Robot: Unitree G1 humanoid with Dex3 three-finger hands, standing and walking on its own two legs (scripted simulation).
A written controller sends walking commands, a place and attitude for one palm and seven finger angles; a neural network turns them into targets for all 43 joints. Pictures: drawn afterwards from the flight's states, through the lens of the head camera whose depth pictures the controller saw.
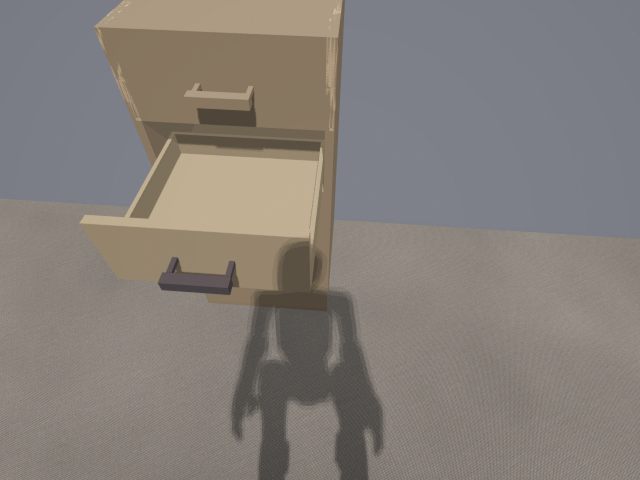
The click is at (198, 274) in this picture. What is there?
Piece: drawer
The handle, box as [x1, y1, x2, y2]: [158, 257, 235, 294]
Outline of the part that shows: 158,281 158,284 161,289 229,294 232,285 231,276 235,264 234,261 229,261 224,277 180,274 173,272 178,259 177,257 172,257 167,270 165,272 162,272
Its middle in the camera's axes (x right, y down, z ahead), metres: -0.22 +0.06 +0.69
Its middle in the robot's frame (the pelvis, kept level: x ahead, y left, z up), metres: +0.45 +0.25 -0.10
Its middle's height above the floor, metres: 0.68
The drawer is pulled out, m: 0.30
